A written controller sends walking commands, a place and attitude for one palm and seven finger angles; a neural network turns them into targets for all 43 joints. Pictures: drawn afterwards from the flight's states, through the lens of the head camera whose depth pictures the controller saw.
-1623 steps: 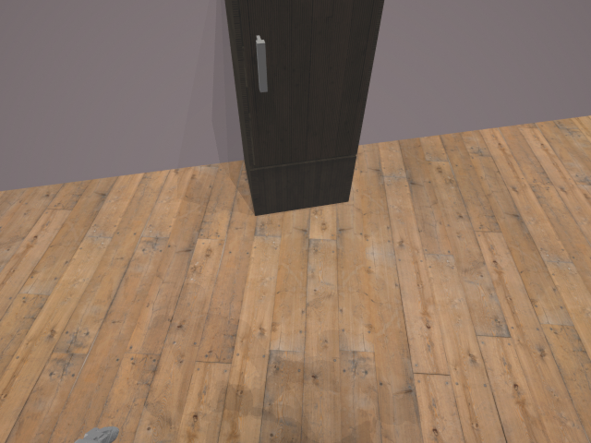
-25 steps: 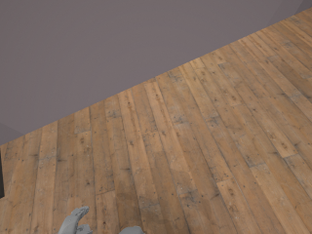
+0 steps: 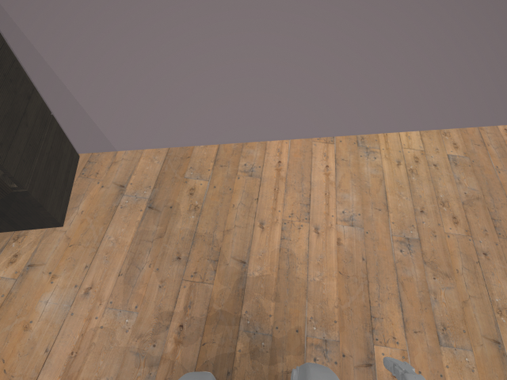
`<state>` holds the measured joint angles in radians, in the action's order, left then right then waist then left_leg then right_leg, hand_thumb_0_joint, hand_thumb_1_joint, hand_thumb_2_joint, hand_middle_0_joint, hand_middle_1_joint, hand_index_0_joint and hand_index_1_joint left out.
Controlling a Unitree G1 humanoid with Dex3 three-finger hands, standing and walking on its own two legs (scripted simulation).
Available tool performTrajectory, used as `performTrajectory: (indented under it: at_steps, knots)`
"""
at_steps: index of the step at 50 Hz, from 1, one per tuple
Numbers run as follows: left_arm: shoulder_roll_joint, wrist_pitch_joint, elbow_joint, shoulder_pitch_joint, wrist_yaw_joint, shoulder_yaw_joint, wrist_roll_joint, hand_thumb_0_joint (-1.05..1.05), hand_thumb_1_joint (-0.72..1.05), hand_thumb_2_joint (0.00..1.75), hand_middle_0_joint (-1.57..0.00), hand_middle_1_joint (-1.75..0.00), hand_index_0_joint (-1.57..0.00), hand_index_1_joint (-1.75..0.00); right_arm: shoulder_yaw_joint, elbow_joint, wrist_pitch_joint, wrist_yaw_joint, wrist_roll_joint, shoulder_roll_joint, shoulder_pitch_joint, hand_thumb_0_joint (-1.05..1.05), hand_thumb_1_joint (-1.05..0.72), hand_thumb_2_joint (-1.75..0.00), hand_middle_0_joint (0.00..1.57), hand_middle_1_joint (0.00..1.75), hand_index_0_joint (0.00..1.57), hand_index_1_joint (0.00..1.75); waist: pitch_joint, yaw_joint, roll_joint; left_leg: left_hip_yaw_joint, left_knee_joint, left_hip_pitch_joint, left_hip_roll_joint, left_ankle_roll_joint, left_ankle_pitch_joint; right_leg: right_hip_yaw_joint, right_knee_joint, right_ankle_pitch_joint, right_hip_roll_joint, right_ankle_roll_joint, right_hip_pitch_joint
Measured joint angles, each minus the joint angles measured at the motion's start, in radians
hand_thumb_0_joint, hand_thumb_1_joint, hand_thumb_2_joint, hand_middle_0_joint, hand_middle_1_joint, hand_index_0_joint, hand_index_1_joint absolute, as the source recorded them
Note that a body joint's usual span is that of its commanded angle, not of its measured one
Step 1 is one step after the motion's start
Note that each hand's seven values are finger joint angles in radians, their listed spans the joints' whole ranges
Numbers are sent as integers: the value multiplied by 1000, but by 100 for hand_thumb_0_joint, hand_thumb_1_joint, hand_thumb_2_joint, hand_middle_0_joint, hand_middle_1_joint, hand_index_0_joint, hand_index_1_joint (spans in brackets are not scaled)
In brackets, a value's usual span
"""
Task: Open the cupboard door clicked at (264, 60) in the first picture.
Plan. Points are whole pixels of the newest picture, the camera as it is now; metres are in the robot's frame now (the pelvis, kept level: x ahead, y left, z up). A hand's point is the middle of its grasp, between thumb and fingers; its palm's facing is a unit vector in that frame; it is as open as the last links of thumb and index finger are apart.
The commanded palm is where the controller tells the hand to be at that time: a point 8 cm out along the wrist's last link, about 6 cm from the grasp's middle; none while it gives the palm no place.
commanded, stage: turn to face it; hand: left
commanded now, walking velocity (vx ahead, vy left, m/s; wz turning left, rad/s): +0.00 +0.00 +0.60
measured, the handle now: out of the picture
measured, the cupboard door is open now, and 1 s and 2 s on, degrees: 44 44 44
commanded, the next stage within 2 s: take the last steps up to it in 1.42 s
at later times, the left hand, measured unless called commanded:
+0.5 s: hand out of the picture +0.05 +0.14 -0.14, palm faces +0.31 -0.92 -0.26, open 7.3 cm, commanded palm none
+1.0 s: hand out of the picture +0.00 +0.19 -0.15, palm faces +0.59 -0.77 -0.25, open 7.4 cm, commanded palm none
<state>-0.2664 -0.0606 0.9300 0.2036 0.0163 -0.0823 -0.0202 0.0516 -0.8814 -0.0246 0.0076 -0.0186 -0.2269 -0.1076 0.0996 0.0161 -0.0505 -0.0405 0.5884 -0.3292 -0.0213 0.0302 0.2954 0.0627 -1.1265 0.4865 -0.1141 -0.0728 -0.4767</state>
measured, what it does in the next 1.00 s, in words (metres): steps on the spot, turning left: right foot, then left foot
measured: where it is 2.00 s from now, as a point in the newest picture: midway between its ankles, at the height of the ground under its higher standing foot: outside the picture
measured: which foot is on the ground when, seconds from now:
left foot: down 0.00-0.26, up 0.28-0.70, down 0.72-1.00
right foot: up 0.00-0.24, down 0.26-0.70, up 0.72-1.00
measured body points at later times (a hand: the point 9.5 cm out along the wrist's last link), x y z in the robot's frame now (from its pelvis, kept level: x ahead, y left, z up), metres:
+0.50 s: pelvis +0.02 -0.07 +0.01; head +0.09 -0.08 +0.46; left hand +0.03 +0.18 -0.12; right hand +0.16 -0.30 -0.15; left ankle -0.05 +0.07 -0.64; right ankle +0.02 -0.16 -0.73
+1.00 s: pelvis +0.04 -0.04 +0.01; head +0.08 +0.01 +0.46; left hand -0.03 +0.23 -0.13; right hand +0.26 -0.19 -0.13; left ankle -0.03 +0.05 -0.73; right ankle +0.13 -0.18 -0.67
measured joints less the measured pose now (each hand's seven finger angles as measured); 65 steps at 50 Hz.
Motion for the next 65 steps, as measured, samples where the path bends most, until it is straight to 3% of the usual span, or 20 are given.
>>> performTrajectory:
  at_steps: [6,12,13,16,19,21,24,28,33,35,36,38,42,46,52,56,58,60,62,65]
  knots:
    - [12,13,-36,-37,-7,6,2,1,91,90,-20,-30,-20,-30,-5,-18,-2,-2,-2,-1,-34,0,-90,-90,21,30,20,30,-9,-6,34,61,-92,31,-7,-8,-57,-55,106,-64,21,-11,-20]
    - [38,29,-71,-71,-8,21,9,1,91,90,-20,-30,-20,-30,9,-32,-22,2,-3,-4,-67,0,-90,-90,21,30,21,30,-14,-32,71,138,-48,-1,-14,-46,-42,-42,423,-112,71,2,109]
    - [40,39,-81,-68,-8,25,8,1,91,90,-20,-30,-20,-30,12,-33,-26,3,0,-5,-75,1,-90,-90,21,30,21,30,-20,-32,72,149,-19,-17,-22,-55,-29,-36,511,-153,73,17,149]
    - [71,61,-83,-65,0,41,1,1,91,90,-20,-30,-20,-30,31,-52,-42,4,4,-24,-68,1,-90,-90,21,30,20,30,-5,-36,97,138,261,-109,-36,-60,168,6,506,-147,66,88,168]
    - [96,59,-76,-43,6,51,2,1,91,90,-20,-30,-20,-30,40,-64,-54,13,3,-35,-58,1,-90,-90,20,30,20,30,3,-43,94,86,533,-186,-24,-75,149,41,552,-155,45,98,212]
    - [105,57,-67,-29,8,55,3,1,91,90,-21,-30,-20,-30,39,-66,-56,18,4,-35,-54,1,-90,-90,20,30,20,30,3,-51,85,63,587,-201,-3,-88,114,69,589,-167,33,99,239]
    - [112,60,-59,-12,11,53,3,1,91,90,-21,-30,-20,-30,36,-71,-60,21,6,-29,-52,1,-90,-90,20,30,20,30,4,-51,65,40,544,-186,24,-100,105,116,621,-171,15,100,267]
    - [99,66,-54,4,10,45,0,0,92,90,-21,-30,-20,-30,29,-78,-64,23,6,-23,-31,1,-91,-90,20,29,20,30,11,-33,47,11,395,-135,44,-100,128,179,618,-154,-5,96,284]
    - [65,63,-36,31,5,30,-6,0,92,90,-21,-30,-20,-30,16,-60,-51,24,10,-12,15,1,-91,-90,20,29,20,30,25,-4,20,-43,168,-45,38,-73,134,244,549,-104,-41,76,277]
    - [46,58,-27,52,1,23,-2,0,92,90,-21,-30,-20,-30,10,-39,-37,26,8,-11,26,1,-91,-90,20,29,20,30,19,0,8,-65,34,15,26,-53,36,262,480,-66,-63,60,257]
    - [37,52,-22,61,-3,18,2,1,91,90,-21,-30,-20,-30,10,-27,-25,27,4,-12,30,1,-91,-90,20,29,20,30,12,-2,5,-59,12,20,21,-22,-32,249,407,-44,-75,46,224]
    - [14,22,-6,51,1,12,3,1,91,90,-21,-30,-20,-30,6,-13,-6,21,3,-5,37,1,-90,-90,20,30,20,30,18,3,-13,-49,63,2,6,11,19,137,213,65,-63,24,137]
    - [1,-1,4,6,3,4,3,1,91,90,-20,-30,-20,-30,-3,-6,4,-2,0,1,9,0,-90,-90,20,30,20,30,7,3,1,3,7,27,0,6,29,3,3,25,-13,-3,8]
    - [5,12,-26,-31,-4,7,4,1,91,90,-20,-30,-20,-30,-10,-23,3,-6,0,5,-20,0,-90,-90,21,30,20,30,0,5,18,46,-76,64,-2,7,-19,-44,34,-54,2,-17,-34]
    - [25,19,-63,-80,-8,19,8,1,91,90,-20,-30,-20,-30,-2,-40,-9,-1,-4,9,-59,0,-90,-90,21,30,21,30,-7,-20,45,112,-89,66,-3,-16,-28,-50,256,-64,40,-17,25]
    - [38,44,-86,-84,-9,32,10,1,91,90,-20,-30,-20,-30,11,-46,-22,-1,2,3,-84,1,-90,-90,21,30,21,30,-19,-35,58,154,-15,29,-22,-44,10,-27,539,-184,70,9,159]
    - [60,62,-83,-86,-3,39,3,1,91,90,-20,-30,-20,-30,24,-56,-29,-1,8,-14,-79,1,-90,-90,21,30,20,30,-9,-39,84,152,146,-28,-26,-53,141,-1,530,-173,70,62,166]
    - [78,67,-81,-76,2,51,2,1,91,90,-20,-30,-20,-30,33,-66,-42,-1,7,-26,-72,1,-90,-90,21,30,20,30,2,-44,91,119,372,-97,-35,-61,215,25,523,-161,52,81,185]
    - [92,65,-76,-57,5,56,3,1,91,90,-20,-30,-20,-30,36,-74,-51,5,6,-33,-64,1,-90,-90,20,30,20,30,6,-47,92,88,535,-147,-23,-71,180,48,551,-169,39,82,214]
    - [102,60,-60,-27,9,57,1,1,91,90,-21,-30,-20,-30,34,-80,-56,13,6,-29,-57,1,-90,-90,20,30,20,30,0,-49,78,58,582,-169,5,-84,128,85,595,-184,23,81,248]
